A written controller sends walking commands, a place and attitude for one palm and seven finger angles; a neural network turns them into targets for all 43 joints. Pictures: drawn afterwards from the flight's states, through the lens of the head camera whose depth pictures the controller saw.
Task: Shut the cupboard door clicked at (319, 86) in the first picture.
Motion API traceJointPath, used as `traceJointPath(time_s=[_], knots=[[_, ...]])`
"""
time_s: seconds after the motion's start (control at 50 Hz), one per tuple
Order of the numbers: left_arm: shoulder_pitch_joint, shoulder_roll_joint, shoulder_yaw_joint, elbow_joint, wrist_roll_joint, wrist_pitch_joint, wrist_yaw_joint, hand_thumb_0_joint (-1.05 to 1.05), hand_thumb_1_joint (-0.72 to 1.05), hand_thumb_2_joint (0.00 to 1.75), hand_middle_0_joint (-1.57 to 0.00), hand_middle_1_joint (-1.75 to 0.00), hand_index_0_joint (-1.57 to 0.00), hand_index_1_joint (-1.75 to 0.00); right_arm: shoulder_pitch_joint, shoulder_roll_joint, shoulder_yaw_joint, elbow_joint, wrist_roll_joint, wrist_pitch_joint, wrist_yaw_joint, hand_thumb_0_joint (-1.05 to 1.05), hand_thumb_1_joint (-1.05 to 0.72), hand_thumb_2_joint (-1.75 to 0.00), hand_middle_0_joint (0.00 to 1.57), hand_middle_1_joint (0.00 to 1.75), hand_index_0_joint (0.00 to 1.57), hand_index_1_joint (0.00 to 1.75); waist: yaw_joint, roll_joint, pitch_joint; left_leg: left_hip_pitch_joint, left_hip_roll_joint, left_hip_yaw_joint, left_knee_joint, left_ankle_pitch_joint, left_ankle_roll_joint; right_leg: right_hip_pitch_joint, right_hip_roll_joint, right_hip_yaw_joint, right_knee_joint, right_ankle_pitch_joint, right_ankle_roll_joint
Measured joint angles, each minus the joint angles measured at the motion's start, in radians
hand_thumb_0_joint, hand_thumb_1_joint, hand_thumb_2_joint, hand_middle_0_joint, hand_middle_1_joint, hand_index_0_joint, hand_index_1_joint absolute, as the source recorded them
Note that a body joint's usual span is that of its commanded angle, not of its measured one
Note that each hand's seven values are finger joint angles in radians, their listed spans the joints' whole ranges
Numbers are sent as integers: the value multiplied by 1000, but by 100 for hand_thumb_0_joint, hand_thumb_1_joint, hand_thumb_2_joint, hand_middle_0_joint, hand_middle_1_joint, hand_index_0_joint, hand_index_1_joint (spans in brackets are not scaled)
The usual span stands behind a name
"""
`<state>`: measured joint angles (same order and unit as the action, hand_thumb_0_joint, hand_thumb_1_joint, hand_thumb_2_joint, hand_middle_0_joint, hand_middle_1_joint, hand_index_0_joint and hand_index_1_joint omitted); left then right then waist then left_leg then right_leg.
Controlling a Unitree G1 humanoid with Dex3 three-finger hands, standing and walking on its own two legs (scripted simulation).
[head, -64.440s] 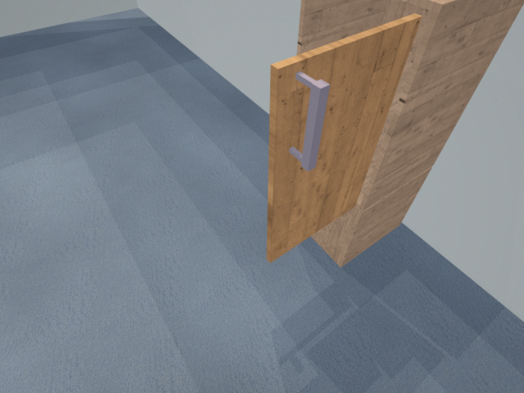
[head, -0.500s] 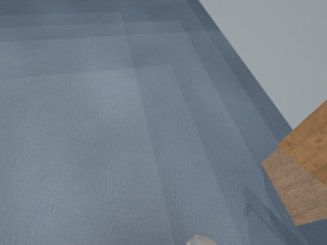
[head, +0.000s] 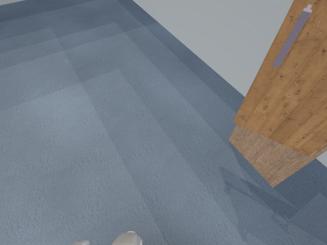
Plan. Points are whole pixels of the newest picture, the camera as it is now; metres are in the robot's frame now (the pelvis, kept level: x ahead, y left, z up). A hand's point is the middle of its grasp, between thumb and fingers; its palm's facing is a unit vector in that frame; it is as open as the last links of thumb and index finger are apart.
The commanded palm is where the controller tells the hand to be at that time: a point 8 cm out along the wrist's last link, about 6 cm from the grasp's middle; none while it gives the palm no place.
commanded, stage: turn to face it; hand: left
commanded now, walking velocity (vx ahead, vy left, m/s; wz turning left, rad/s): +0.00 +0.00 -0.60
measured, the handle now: (291, 37) +0.67 -0.34 +0.14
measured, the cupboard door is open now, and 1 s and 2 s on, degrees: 25 25 25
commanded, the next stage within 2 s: take the last steps up to it in 0.84 s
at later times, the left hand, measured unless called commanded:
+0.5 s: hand (105, 223) +0.19 +0.18 -0.16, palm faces -0.31 -0.92 -0.25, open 7.4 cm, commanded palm none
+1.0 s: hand (116, 225) +0.19 +0.15 -0.19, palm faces -0.41 -0.90 -0.17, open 7.4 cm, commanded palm none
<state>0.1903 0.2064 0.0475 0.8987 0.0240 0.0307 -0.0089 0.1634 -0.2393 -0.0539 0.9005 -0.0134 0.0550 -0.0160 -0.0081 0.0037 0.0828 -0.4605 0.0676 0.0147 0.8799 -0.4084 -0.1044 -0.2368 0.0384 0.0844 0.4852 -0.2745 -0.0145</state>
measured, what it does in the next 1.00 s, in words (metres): steps on the spot, turning right: left foot, then right foot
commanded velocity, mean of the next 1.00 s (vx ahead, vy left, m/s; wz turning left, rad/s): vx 0.02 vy -0.01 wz -0.40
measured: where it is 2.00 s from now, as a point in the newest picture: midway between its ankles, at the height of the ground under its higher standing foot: outside the picture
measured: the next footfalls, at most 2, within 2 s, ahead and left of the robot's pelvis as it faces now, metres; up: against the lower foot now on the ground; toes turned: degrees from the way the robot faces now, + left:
left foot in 0.08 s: +0.07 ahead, +0.14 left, +0.00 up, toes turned +0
right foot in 0.52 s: +0.01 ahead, -0.12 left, +0.00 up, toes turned -24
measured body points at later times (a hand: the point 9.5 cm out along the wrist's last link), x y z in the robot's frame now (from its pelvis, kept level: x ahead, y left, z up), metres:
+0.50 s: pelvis +0.02 +0.01 -0.01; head +0.06 -0.01 +0.44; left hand +0.21 +0.23 -0.14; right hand -0.03 -0.25 -0.15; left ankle +0.03 +0.14 -0.74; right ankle -0.03 -0.10 -0.72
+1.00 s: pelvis +0.06 +0.01 -0.01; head +0.10 +0.02 +0.44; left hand +0.21 +0.20 -0.17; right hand +0.00 -0.24 -0.14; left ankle +0.11 +0.10 -0.74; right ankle -0.03 -0.10 -0.72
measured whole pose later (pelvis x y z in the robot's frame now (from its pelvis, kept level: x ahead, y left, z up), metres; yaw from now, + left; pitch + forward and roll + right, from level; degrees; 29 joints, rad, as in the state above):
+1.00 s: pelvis +0.06 +0.01 -0.01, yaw -28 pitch +0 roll -1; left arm 0.23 0.21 0.06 0.98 0.01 0.05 0.01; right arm 0.21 -0.18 -0.02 0.96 -0.03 0.01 -0.03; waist 0.00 -0.05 0.04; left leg -0.29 0.04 0.07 0.59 -0.32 0.02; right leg -0.29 0.03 0.04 0.71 -0.45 0.00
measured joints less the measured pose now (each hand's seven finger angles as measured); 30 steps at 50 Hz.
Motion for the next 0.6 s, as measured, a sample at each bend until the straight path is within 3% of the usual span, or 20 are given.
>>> traceJointPath(time_s=[0.04,0.08,0.12,0.18,0.26,0.32,0.4,0.46,0.52,0.54,0.6], knots=[[8,4,5,6,1,6,0,1,90,90,-20,-30,-21,-30,-11,8,4,-9,3,-8,-2,1,-91,-90,20,30,20,30,8,-12,-3,43,-17,5,-107,20,5,-10,4,25,24,-15,12],[20,10,11,11,-3,16,1,1,90,90,-20,-30,-21,-30,-9,11,10,-22,5,-25,-3,1,-91,-90,20,30,20,30,11,-17,-13,115,-23,12,-272,117,13,-29,15,45,71,-43,29],[15,28,21,18,-11,30,2,1,90,90,-20,-30,-21,-30,-10,24,18,-26,-4,-40,-6,1,-91,-90,21,30,20,30,15,-41,-10,120,-26,39,-269,123,78,-81,15,47,207,-143,27],[14,50,36,20,-4,43,-5,1,90,90,-20,-30,-20,-30,4,42,37,-38,-17,-42,-8,0,-91,-90,21,30,20,30,25,-52,-5,152,-2,84,-278,98,122,-177,10,-15,505,-240,38],[3,65,49,14,-2,49,-21,1,91,90,-20,-30,-20,-30,30,53,44,-38,-21,-43,-15,0,-90,-90,21,30,20,30,24,-38,-1,202,25,122,-358,129,119,-234,-25,-73,664,-182,64],[-4,67,51,8,-4,51,-25,1,91,90,-20,-30,-20,-30,46,53,39,-27,-18,-44,-16,0,-90,-90,21,30,20,30,21,-22,3,228,44,156,-392,138,117,-231,-52,-95,630,-162,74],[-21,59,46,7,-3,54,-28,1,91,90,-19,-30,-20,-30,70,43,26,-8,-19,-41,-10,0,-90,-90,21,30,20,30,4,1,6,247,72,201,-385,123,104,-184,-73,-123,470,-169,70],[-36,47,38,2,-3,48,-28,1,91,90,-19,-30,-20,-30,86,26,13,11,-20,-35,-4,0,-90,-90,21,30,20,30,-12,20,7,249,94,236,-345,93,87,-130,-71,-145,326,-156,54],[-40,40,25,-11,-1,26,-28,1,91,90,-19,-30,-20,-30,115,5,0,26,-13,-26,2,0,-90,-90,21,30,20,30,-22,28,-7,229,113,261,-255,39,60,-34,-67,-160,110,-30,22],[-45,30,22,-9,2,11,-22,1,91,90,-19,-30,-20,-30,115,-7,-6,37,-10,-18,3,1,-90,-90,21,30,20,30,-21,42,-8,201,117,237,-182,-24,50,-37,-57,-157,112,-54,8],[-46,-2,4,-6,-3,-9,-5,1,91,90,-20,-30,-20,-30,96,-34,-14,58,-5,17,-7,1,-91,-90,21,30,20,30,-26,72,-3,85,60,101,95,-136,40,-37,-41,-143,121,-69,-11]])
